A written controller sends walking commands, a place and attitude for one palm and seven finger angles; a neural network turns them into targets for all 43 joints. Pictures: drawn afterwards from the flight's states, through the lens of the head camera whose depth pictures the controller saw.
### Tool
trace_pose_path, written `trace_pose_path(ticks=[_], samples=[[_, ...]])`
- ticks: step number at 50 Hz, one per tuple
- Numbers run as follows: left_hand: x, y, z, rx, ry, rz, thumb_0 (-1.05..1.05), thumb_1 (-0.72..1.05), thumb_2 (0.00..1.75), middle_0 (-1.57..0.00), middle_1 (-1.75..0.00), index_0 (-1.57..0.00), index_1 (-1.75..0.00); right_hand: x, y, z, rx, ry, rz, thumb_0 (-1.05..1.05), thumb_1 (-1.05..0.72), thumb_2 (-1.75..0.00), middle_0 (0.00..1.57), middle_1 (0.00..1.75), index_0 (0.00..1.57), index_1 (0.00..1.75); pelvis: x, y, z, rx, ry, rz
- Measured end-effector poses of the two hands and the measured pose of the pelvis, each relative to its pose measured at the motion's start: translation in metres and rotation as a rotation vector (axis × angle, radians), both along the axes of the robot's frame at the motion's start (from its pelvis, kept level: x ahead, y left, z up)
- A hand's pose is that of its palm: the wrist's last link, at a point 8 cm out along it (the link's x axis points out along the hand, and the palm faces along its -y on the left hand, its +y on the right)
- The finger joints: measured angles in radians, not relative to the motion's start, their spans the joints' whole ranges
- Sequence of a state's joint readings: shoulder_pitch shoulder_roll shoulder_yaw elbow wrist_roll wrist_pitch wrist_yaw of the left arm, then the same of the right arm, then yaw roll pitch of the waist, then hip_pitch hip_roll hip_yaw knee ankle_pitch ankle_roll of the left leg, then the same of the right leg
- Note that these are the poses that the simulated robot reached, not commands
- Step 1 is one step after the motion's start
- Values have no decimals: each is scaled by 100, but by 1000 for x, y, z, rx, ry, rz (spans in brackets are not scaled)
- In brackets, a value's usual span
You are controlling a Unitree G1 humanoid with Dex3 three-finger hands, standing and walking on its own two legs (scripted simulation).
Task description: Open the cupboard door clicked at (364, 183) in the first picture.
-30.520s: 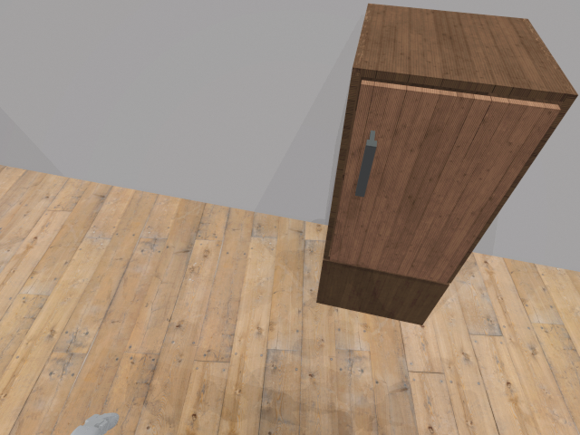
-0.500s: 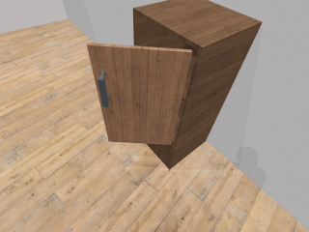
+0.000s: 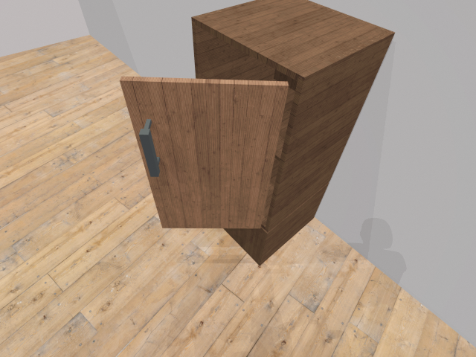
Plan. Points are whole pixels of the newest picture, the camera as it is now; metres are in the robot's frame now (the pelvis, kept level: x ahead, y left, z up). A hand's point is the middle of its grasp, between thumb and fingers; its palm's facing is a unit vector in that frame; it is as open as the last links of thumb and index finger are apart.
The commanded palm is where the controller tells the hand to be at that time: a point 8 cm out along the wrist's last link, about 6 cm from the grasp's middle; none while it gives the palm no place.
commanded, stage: come to a stop and stand still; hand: left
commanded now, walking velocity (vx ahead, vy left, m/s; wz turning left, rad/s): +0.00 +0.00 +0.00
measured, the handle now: (151, 148) +0.58 +0.25 -0.03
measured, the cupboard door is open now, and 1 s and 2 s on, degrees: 49 49 49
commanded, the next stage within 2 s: look again from close up in 0.28 s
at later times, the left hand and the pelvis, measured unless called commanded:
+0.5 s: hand out of the picture +0.01 +0.17 -0.18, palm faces +0.03 -0.98 -0.22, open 7.3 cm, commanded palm none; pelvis +0.00 -0.02 -0.01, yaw +2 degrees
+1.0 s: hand out of the picture -0.04 +0.17 -0.17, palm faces +0.04 -0.97 -0.23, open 7.4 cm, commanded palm none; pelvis -0.07 -0.02 +0.00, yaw +1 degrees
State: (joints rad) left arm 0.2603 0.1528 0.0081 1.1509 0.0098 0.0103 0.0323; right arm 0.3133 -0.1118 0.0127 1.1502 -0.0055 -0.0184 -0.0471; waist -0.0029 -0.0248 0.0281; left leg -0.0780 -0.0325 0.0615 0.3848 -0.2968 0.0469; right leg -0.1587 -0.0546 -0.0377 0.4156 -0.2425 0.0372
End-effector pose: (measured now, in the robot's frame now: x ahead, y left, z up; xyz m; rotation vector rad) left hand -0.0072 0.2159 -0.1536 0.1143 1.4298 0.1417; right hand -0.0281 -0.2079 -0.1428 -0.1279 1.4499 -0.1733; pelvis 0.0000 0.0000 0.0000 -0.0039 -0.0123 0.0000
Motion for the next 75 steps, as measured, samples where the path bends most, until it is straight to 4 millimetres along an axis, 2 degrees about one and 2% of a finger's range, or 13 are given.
trace_pose_path(ticks=[9, 19, 22, 31, 35, 38, 41, 45, 58, 63, 69, 72, 75], samples=[[11, -1, 2, 15, -17, 2, 1, 93, 90, -20, -29, -20, -30, -4, -2, -2, 7, 23, -10, 0, -91, -90, 20, 30, 20, 30, 6, -5, 0, 0, 0, 4], [6, -10, 2, 12, -7, 10, 1, 93, 90, -20, -29, -20, -30, 2, -12, -1, 1, 19, 0, 0, -91, -90, 20, 29, 20, 30, 8, -12, 0, -1, 0, 9], [7, -8, 2, 21, -30, -15, 1, 92, 90, -20, -29, -20, -30, 12, -21, -1, -2, -22, 15, 0, -91, -90, 20, 30, 20, 30, 3, -15, -3, 9, 13, 17], [15, 7, 11, 111, -180, -7, 0, 91, 90, -20, -29, -20, -30, 54, -66, -3, -80, -220, 39, 0, -91, -90, 20, 30, 20, 30, -15, -23, -11, -2, -19, 29], [13, 9, 14, 114, -221, -16, 0, 91, 90, -20, -29, -20, -30, 65, -74, 6, -90, -293, 66, 0, -91, -90, 20, 29, 20, 30, -28, -26, -10, 0, -41, 23], [9, 9, 17, 109, -244, -22, 0, 91, 90, -20, -29, -20, -30, 65, -75, 12, -90, -324, 86, 0, -91, -90, 19, 29, 20, 30, -38, -27, -8, 0, -52, 21], [1, 8, 18, 101, -252, -27, 0, 91, 90, -20, -29, -20, -30, 58, -74, 15, -84, -329, 100, 0, -91, -90, 19, 29, 20, 30, -48, -27, -6, -1, -57, 20], [-16, 6, 17, 90, -233, -30, 0, 91, 90, -20, -29, -20, -30, 37, -70, 14, -71, -299, 102, 0, -91, -90, 20, 29, 20, 30, -60, -27, -4, -1, -56, 20], [-92, -3, 6, 36, -54, 13, 0, 91, 90, -20, -29, -20, -30, -75, -38, 1, -16, -26, 27, 0, -91, -90, 20, 29, 20, 30, -76, -15, -1, -13, -36, 22], [-116, -7, 3, -4, 12, 42, 0, 91, 90, -20, -29, -20, -30, -104, -22, 2, -7, 54, -8, 0, -91, -90, 20, 29, 20, 30, -77, -6, -2, -18, -26, 19], [-124, -8, -2, -31, 57, 56, 0, 91, 90, -20, -29, -20, -30, -112, -7, -4, -1, 73, -46, 0, -91, -90, 20, 30, 20, 30, -72, 3, -7, -22, -37, 9], [-120, -10, -4, -29, 43, 63, 0, 91, 90, -20, -29, -20, -30, -101, -5, -12, 10, 54, -48, 0, -91, -90, 20, 30, 20, 30, -64, 4, -11, -15, -42, 3], [-115, -12, -4, -21, 15, 98, 0, 91, 90, -20, -29, -20, -30, -78, -2, -16, 18, 32, -24, 0, -91, -90, 20, 30, 20, 30, -57, 7, -12, -24, -38, 18]])
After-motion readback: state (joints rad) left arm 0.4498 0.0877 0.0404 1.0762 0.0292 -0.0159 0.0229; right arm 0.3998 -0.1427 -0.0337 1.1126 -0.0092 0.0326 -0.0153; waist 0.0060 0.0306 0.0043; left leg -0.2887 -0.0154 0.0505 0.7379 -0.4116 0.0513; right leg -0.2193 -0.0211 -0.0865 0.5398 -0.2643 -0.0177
